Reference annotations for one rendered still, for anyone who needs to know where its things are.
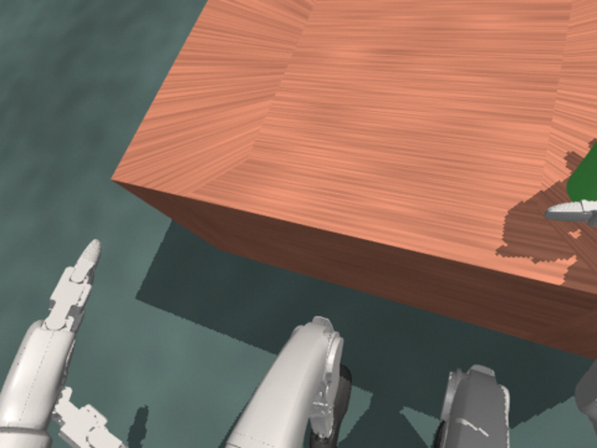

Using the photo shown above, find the left robot arm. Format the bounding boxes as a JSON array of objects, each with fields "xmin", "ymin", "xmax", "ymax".
[{"xmin": 0, "ymin": 427, "xmax": 53, "ymax": 448}]

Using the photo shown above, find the left robot foot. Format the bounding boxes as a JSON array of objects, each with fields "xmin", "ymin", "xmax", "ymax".
[{"xmin": 310, "ymin": 364, "xmax": 352, "ymax": 448}]

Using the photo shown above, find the left robot hand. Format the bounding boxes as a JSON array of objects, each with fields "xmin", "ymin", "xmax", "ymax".
[{"xmin": 0, "ymin": 239, "xmax": 129, "ymax": 448}]

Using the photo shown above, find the right robot arm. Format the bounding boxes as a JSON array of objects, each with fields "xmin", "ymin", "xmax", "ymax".
[{"xmin": 575, "ymin": 358, "xmax": 597, "ymax": 435}]

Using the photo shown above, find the bottle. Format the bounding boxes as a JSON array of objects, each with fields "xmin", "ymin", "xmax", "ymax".
[{"xmin": 566, "ymin": 142, "xmax": 597, "ymax": 202}]

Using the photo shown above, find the right robot hand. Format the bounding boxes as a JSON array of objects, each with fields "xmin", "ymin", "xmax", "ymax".
[{"xmin": 544, "ymin": 200, "xmax": 597, "ymax": 227}]

